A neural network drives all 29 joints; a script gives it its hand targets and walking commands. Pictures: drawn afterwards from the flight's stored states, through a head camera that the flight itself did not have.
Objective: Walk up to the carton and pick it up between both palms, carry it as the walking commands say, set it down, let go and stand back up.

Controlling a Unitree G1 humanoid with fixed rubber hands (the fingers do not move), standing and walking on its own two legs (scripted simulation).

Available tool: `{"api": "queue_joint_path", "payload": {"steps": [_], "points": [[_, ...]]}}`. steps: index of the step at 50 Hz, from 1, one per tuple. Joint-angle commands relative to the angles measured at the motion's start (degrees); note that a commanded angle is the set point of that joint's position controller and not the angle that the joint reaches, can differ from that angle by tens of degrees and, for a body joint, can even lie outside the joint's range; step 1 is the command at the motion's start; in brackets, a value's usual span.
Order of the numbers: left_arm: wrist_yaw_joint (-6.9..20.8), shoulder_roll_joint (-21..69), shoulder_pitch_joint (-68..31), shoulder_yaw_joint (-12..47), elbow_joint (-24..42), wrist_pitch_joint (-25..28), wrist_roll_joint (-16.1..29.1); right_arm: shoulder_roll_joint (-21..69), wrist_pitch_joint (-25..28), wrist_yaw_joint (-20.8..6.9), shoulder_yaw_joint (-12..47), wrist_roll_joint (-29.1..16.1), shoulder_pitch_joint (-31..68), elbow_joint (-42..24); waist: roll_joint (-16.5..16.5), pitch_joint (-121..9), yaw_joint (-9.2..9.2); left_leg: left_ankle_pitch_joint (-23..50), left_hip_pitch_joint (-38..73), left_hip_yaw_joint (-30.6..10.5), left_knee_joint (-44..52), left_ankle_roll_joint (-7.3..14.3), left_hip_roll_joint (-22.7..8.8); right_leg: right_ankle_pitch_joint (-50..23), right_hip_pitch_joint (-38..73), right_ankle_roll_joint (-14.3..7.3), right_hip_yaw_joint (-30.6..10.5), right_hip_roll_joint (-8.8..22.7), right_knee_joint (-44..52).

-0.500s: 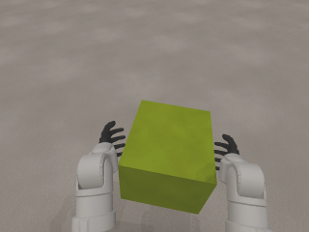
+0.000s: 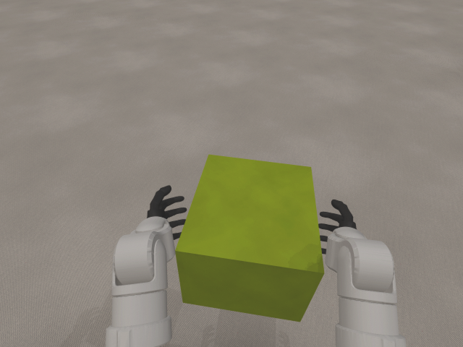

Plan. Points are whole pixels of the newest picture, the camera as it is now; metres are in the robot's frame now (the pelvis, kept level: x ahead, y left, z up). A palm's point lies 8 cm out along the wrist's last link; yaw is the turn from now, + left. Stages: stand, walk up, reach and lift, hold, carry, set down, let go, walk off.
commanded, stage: carry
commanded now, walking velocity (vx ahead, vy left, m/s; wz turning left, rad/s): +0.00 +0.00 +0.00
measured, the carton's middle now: (250, 231) +0.36 -0.01 -0.01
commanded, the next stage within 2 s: hold in 1.76 s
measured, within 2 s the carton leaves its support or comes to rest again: neither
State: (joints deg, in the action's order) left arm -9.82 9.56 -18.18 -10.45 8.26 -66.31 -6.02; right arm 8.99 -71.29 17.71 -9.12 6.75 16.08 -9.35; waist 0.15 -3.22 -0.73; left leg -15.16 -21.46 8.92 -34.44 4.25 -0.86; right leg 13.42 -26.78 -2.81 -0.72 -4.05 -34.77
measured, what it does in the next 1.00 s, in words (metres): steps on the spot: right foot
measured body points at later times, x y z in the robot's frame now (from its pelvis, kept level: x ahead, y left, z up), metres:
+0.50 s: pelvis -0.02 -0.03 +0.00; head -0.05 -0.02 +0.45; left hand +0.29 +0.11 +0.06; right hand +0.27 -0.20 +0.05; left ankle +0.05 +0.07 -0.73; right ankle -0.02 -0.17 -0.73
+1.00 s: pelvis -0.02 -0.03 +0.00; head -0.05 -0.02 +0.45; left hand +0.29 +0.12 +0.05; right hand +0.27 -0.19 +0.04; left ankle +0.05 +0.07 -0.73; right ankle -0.02 -0.17 -0.73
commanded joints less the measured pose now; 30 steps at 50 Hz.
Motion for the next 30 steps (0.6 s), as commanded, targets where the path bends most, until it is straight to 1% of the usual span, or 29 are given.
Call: {"api": "queue_joint_path", "payload": {"steps": [1,2,3,4,5,6,7,8,9,10,11,12,13,14,16,17,18,19,20,21,22,23,24,25,26,27,28,29,30], "points": [[21.19,59.49,-29.22,42.99,0.46,-1.65,24.23,58.28,3.09,-28.71,40.23,-26.03,35.58,-1.93,-6.24,-14.27,1.68,-20.11,2.03,-18.74,22.89,6.54,-20.85,8.7,-0.47,0.47,-1.57,3.89,-19.67],[21.24,59.49,-30.52,43.11,-0.23,-1.37,24.3,58.23,3.35,-28.78,39.98,-25.54,35.78,-1.25,-5.39,-14.76,1.82,-15.59,4.12,-17.24,21.35,6.08,-19.64,9.25,-1.56,0.84,-1.31,4.44,-18.66],[21.17,59.57,-29.58,42.65,-1.02,-1.58,24.06,58.02,3.44,-28.65,40.27,-25.42,36.37,-1.93,-4.93,-15.59,1.49,-12.29,4.96,-15.42,20.06,4.89,-18.14,9.44,-0.28,0.87,-0.6,4.88,-15.13],[21.04,59.27,-27.63,42.39,-3.4,-1.77,23.3,56.89,3.49,-28.61,39.54,-24.51,35.54,-0.67,-7.47,-14.94,1.27,-10.77,6.07,-13.58,19.24,3.86,-16.65,8.98,-0.38,0.98,0.24,5.06,-10.75],[21.13,59.27,-28.53,42.08,-3.72,-1.57,23.0,56.67,3.76,-28.66,38.83,-23.59,35.28,0.49,-7.29,-14.94,1.45,-9.05,5.8,-13.77,18.41,3.95,-16.26,9.53,1.45,1.25,1.42,4.5,-7.1],[21.14,58.3,-28.29,40.85,-5.31,-1.08,21.86,56.2,4.27,-28.67,37.58,-22.55,35.04,2.82,-7.92,-14.8,1.44,-5.65,7.77,-13.82,17.29,3.88,-15.98,9.93,1.27,1.4,1.35,4.4,-4.2],[21.43,57.89,-27.5,38.57,-10.0,0.02,19.76,55.76,5.77,-28.71,34.96,-20.45,35.67,6.62,-7.8,-15.47,1.36,-0.23,8.71,-13.36,15.46,3.7,-15.71,8.87,2.9,1.61,2.1,4.14,-0.77],[21.4,56.87,-26.63,35.72,-14.14,1.51,17.41,54.6,7.23,-28.83,32.17,-18.14,34.95,10.69,-8.74,-16.06,1.03,2.44,10.2,-12.65,14.9,2.84,-15.01,6.95,3.66,1.6,2.39,3.77,3.56],[21.54,56.14,-25.5,34.93,-14.45,3.2,16.24,53.7,9.05,-28.81,32.12,-17.53,34.73,10.47,-7.11,-16.84,0.55,6.33,10.2,-10.64,13.06,1.61,-13.7,2.17,7.74,1.24,1.8,4.29,9.29],[21.79,56.23,-24.82,33.52,-16.99,4.81,15.38,53.83,11.05,-28.68,31.28,-16.6,35.06,11.53,-5.05,-18.56,0.75,10.99,10.46,-10.41,10.97,0.21,-13.1,-2.75,10.46,0.9,-0.12,5.64,8.71],[21.96,55.32,-25.72,31.49,-21.24,7.08,13.37,52.75,13.41,-28.72,28.36,-13.82,34.37,16.1,-3.99,-18.26,0.99,15.06,10.37,-7.4,7.65,-1.33,-11.06,-9.73,11.68,0.76,-2.36,8.02,9.85],[22.11,54.03,-25.66,30.58,-21.72,9.24,12.5,52.45,15.69,-28.63,27.97,-13.24,34.74,16.19,-0.07,-19.02,1.34,15.38,9.76,-6.63,5.65,-2.31,-9.79,-17.87,12.45,0.31,-3.65,9.66,8.85],[22.18,53.84,-26.18,30.12,-21.31,11.25,11.9,52.06,17.89,-28.66,27.25,-12.4,34.68,16.28,0.88,-19.45,1.56,11.39,8.82,-5.74,6.06,-3.01,-8.57,-18.07,14.07,0.45,-3.04,10.4,8.52],[22.22,54.43,-29.1,32.75,-15.09,12.96,14.13,53.38,19.47,-28.7,30.04,-14.8,37.37,10.81,1.66,-19.71,1.56,8.25,8.67,-4.95,6.74,-3.52,-7.42,-14.92,13.54,0.51,-3.48,11.05,8.12],[21.93,55.47,-32.36,34.48,-11.11,14.51,15.52,53.83,21.17,-28.39,31.77,-16.54,41.66,5.75,2.46,-19.22,1.57,6.54,9.84,-4.86,7.0,-3.98,-7.52,-7.7,11.02,0.72,-3.43,11.37,8.89],[21.69,56.78,-33.23,36.89,-7.31,14.2,17.62,54.38,21.01,-28.0,34.08,-18.36,43.04,1.11,1.6,-19.89,1.62,5.69,10.93,-4.66,6.95,-3.89,-7.57,-5.54,10.12,0.55,-3.57,11.22,9.32],[21.45,55.98,-31.03,35.37,-9.76,14.12,15.86,53.53,21.06,-27.89,33.25,-17.33,41.51,2.63,0.73,-19.3,1.45,4.73,10.91,-5.16,7.67,-3.59,-7.73,-3.71,9.15,0.5,-3.56,10.79,9.51],[21.34,54.65,-29.07,33.37,-12.71,14.26,14.24,53.05,21.11,-27.78,32.32,-16.35,40.21,5.53,1.16,-18.76,1.41,3.85,11.04,-5.0,7.26,-3.58,-7.76,-2.15,8.46,0.29,-4.29,11.1,10.37],[21.27,54.34,-27.73,33.09,-13.56,14.21,13.56,52.56,21.03,-27.74,32.11,-15.94,39.3,6.14,0.02,-18.47,1.44,4.59,11.64,-5.18,7.28,-3.56,-7.7,-2.84,7.64,0.39,-4.18,10.99,10.23],[21.17,53.65,-26.16,32.05,-15.43,14.4,12.58,52.25,21.0,-27.74,31.21,-14.89,36.34,9.19,0.53,-18.12,1.41,4.43,11.65,-5.3,7.7,-3.22,-8.37,-2.24,7.15,0.47,-3.79,10.74,10.07],[21.18,51.93,-25.32,30.45,-18.39,15.14,10.74,51.09,21.63,-27.86,28.98,-12.64,33.42,13.93,-0.11,-17.25,1.26,3.34,10.6,-6.16,8.89,-3.24,-8.45,-1.14,6.8,0.48,-3.59,10.24,9.77],[21.11,51.18,-24.27,29.96,-19.0,15.94,9.99,50.18,22.27,-27.84,27.9,-11.49,32.36,15.47,-0.88,-16.79,1.28,3.05,10.64,-6.26,9.35,-3.28,-8.83,-1.59,6.2,0.55,-3.49,9.99,9.6],[21.15,50.78,-25.0,30.9,-17.74,16.71,10.5,49.99,22.93,-27.77,28.75,-11.98,33.55,14.0,0.46,-17.23,1.3,3.65,10.74,-6.58,9.46,-3.05,-8.98,-1.25,6.79,0.7,-3.5,9.76,9.23],[21.15,49.88,-23.15,29.68,-19.88,17.21,9.22,49.21,23.54,-27.63,27.76,-10.89,31.82,15.96,-0.27,-16.84,1.27,3.77,10.92,-6.26,9.22,-3.33,-9.0,-1.04,6.8,0.56,-3.39,9.73,9.47],[21.3,49.52,-22.49,28.76,-22.91,17.94,8.19,47.79,24.66,-27.64,26.66,-9.93,33.11,16.35,-1.57,-16.97,1.18,3.69,10.42,-6.9,9.53,-3.2,-9.11,-2.03,6.89,0.47,-3.06,9.56,8.71],[21.41,48.57,-21.26,27.8,-23.98,18.72,7.41,47.41,25.44,-27.55,26.45,-9.03,31.81,17.31,0.47,-15.7,1.26,2.07,8.96,-6.99,10.14,-3.5,-9.35,-0.53,7.0,0.68,-2.75,9.5,9.22],[21.35,48.8,-21.64,29.41,-21.22,19.1,8.44,47.59,25.76,-27.55,28.21,-10.24,32.51,14.1,0.1,-16.03,1.15,2.82,9.3,-6.53,9.68,-3.53,-9.14,-0.66,6.75,0.69,-3.34,9.71,9.22],[21.36,48.58,-22.38,29.71,-20.43,19.67,8.63,47.65,26.33,-27.59,28.26,-10.23,32.31,14.04,1.09,-15.88,1.29,3.01,9.33,-6.44,9.45,-3.67,-9.29,-0.34,7.08,0.53,-3.11,9.79,9.91],[21.36,48.15,-22.48,29.12,-20.87,20.41,8.32,47.39,26.89,-27.49,27.54,-9.77,32.37,15.1,0.87,-15.54,1.23,2.64,9.44,-6.51,9.62,-3.66,-9.02,0.19,6.19,0.59,-3.17,9.77,9.66]]}}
